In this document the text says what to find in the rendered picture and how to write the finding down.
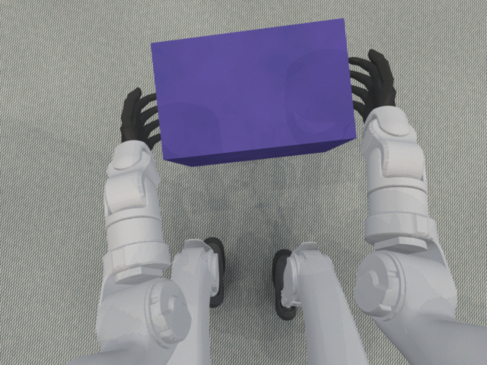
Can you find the robot right hand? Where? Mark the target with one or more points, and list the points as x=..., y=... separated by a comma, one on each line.
x=379, y=84

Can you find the carton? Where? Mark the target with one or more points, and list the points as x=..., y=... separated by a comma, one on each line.
x=254, y=94

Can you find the robot left forearm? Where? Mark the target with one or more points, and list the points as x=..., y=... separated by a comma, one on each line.
x=136, y=249

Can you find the robot right upper arm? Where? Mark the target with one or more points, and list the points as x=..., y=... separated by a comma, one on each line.
x=412, y=300

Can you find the robot right forearm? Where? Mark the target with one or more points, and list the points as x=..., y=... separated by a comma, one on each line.
x=398, y=218

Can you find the robot right foot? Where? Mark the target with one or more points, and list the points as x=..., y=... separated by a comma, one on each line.
x=278, y=268

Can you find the robot left upper arm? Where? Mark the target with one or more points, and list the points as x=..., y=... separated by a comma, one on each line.
x=140, y=325

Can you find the robot left hand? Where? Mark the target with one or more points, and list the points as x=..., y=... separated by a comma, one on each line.
x=133, y=120

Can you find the robot left shin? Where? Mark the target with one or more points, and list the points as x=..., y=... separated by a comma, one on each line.
x=193, y=243

